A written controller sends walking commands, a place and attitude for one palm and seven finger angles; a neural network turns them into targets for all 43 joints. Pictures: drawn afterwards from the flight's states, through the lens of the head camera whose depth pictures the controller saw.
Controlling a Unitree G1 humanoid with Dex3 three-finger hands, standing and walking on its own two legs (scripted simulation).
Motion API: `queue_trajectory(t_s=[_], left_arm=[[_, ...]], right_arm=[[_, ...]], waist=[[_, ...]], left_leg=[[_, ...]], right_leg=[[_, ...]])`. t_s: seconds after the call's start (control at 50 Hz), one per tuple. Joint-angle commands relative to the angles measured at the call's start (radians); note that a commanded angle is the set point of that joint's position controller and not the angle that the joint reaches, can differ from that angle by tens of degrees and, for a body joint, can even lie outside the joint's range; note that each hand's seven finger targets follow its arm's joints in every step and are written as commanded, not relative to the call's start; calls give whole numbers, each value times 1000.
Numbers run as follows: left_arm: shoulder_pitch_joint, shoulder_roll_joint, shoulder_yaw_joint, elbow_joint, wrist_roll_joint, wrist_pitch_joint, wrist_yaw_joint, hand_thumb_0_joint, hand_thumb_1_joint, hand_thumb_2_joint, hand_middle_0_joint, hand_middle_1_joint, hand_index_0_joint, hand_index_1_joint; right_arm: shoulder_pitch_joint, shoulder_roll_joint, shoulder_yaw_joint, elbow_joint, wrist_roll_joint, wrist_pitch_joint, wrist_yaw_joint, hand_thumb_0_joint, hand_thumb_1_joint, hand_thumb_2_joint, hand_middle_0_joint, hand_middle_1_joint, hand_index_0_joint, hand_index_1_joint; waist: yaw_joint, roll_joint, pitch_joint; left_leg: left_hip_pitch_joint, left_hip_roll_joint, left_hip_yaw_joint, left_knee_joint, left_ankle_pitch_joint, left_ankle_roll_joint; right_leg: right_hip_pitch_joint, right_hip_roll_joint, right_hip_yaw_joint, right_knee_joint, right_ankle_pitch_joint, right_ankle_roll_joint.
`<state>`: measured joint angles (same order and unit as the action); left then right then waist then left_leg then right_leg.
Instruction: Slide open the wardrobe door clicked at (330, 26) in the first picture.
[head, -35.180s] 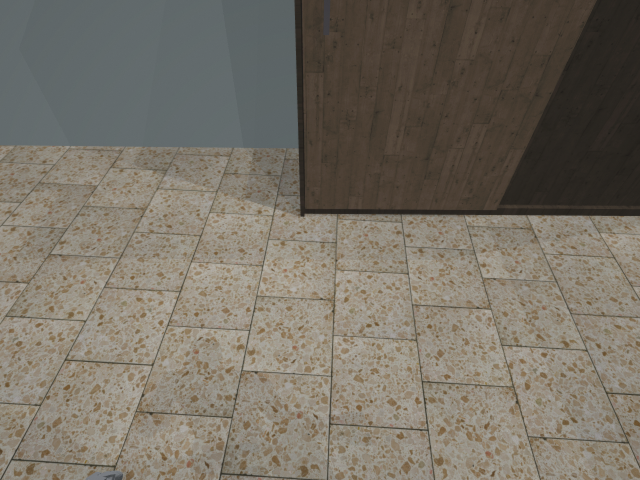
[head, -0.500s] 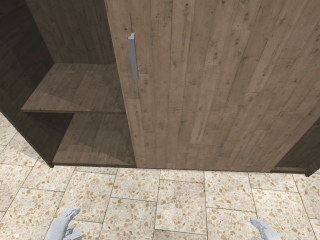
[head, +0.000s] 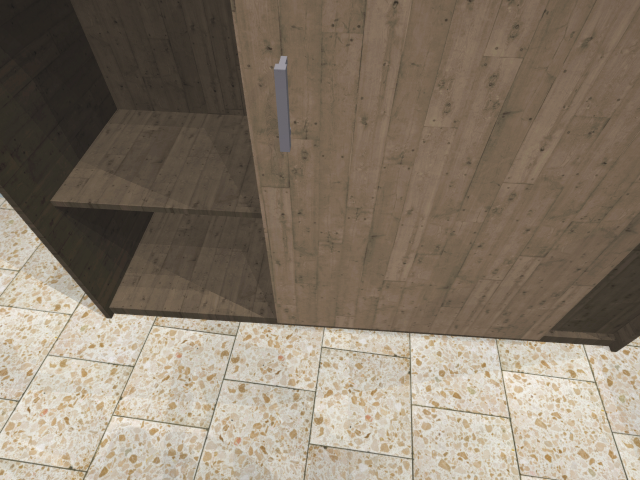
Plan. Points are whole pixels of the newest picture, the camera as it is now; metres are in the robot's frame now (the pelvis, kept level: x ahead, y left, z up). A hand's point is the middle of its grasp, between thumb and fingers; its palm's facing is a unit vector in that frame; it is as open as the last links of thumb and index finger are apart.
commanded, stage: let the arm hang, fingers relaxed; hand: left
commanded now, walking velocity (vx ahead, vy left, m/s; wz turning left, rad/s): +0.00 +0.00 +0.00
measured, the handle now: (284, 105) +0.66 +0.10 +0.12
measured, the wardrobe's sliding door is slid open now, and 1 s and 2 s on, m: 0.59 0.59 0.59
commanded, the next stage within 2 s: look to check the result in 0.38 s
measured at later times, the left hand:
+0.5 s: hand out of the picture +0.08 +0.20 -0.17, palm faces -0.01 -0.97 -0.23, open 7.4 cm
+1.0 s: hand out of the picture +0.10 +0.22 -0.16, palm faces -0.01 -0.95 -0.31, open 7.4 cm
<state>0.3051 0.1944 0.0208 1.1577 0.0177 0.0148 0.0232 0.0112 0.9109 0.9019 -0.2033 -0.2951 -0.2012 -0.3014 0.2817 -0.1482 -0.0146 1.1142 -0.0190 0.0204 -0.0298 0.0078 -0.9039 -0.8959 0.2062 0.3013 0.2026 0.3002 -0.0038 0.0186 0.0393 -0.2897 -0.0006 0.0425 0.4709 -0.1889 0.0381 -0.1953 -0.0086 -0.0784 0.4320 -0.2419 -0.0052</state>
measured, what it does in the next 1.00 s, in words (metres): stands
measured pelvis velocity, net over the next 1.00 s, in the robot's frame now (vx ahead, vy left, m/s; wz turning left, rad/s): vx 0.04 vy -0.02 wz -0.01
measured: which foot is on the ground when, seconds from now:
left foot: down 0.00-1.00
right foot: down 0.00-1.00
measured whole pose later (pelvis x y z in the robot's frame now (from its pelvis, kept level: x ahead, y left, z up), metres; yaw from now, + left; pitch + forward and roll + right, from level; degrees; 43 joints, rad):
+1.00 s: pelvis +0.04 -0.02 +0.01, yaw -1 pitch +0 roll +0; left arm 0.13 0.29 0.02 1.14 0.01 -0.02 0.01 0.01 0.90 0.90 -0.20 -0.30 -0.20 -0.30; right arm 0.10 -0.29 -0.01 1.13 -0.01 -0.01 -0.02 0.01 -0.90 -0.90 0.21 0.30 0.20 0.30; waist 0.00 0.00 0.04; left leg -0.15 0.00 0.05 0.34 -0.19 0.01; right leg -0.06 0.00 -0.07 0.31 -0.24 -0.02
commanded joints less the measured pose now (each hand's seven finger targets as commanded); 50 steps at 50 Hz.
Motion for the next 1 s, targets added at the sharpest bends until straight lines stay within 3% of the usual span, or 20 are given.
queue_trajectory(t_s=[0.0,0.08,0.32,0.48,0.84,0.98], left_arm=[[17,100,13,-44,-1,-23,6,0,900,900,-200,-300,-200,-300],[-11,104,14,-51,-2,-24,5,0,900,900,-200,-300,-200,-300],[-94,151,19,-69,-5,-42,3,0,900,900,-200,-300,-200,-300],[-128,184,21,-65,-7,-45,0,0,900,900,-200,-300,-200,-300],[-173,262,26,-66,-9,-54,-3,0,900,900,-200,-300,-200,-300],[-191,277,27,-69,-9,-51,-5,0,900,900,-200,-300,-200,-300]], right_arm=[[21,-144,-24,-43,-4,-21,-7,0,-900,-900,200,300,200,300],[-2,-146,-23,-36,-6,-24,-5,0,-900,-900,200,300,200,300],[-72,-188,-19,-31,-1,-40,-2,0,-900,-900,200,300,200,300],[-115,-231,-19,-28,0,-41,-2,0,-900,-900,200,300,200,300],[-175,-309,-22,-33,4,-45,-1,0,-900,-900,200,300,200,300],[-195,-321,-20,-35,4,-44,1,0,-900,-900,200,300,200,300]], waist=[[3,-10,18],[2,-5,33],[-4,-8,-43],[-6,-2,-33],[-7,-28,-96],[-4,-12,-65]], left_leg=[[-4,113,-146,-156,-108,20],[-2,112,-146,-168,-87,18],[113,116,-115,-137,159,6],[145,122,-118,-153,170,4],[220,133,-115,-151,274,2],[209,135,-112,-167,246,-4]], right_leg=[[-26,-80,97,-87,-53,-44],[-20,-87,97,-89,-31,-39],[42,-112,109,-110,135,-31],[52,-115,112,-137,138,-32],[107,-130,120,-150,273,-38],[103,-131,122,-169,245,-37]])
